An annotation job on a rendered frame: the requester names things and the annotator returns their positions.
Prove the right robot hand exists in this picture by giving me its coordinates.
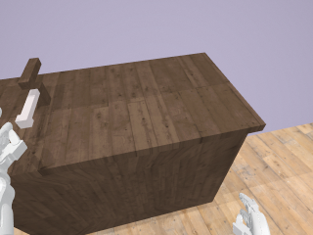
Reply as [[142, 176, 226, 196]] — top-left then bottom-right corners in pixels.
[[233, 193, 271, 235]]

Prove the counter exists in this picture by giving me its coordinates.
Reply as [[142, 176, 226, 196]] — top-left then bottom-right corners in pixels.
[[0, 52, 266, 235]]

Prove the tap lever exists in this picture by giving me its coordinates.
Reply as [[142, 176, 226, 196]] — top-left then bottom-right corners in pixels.
[[15, 88, 40, 129]]

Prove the left robot hand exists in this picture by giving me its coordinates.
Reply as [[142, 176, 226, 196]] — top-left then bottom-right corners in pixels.
[[0, 108, 27, 173]]

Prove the left robot forearm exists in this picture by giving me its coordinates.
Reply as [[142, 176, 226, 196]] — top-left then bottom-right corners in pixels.
[[0, 168, 16, 235]]

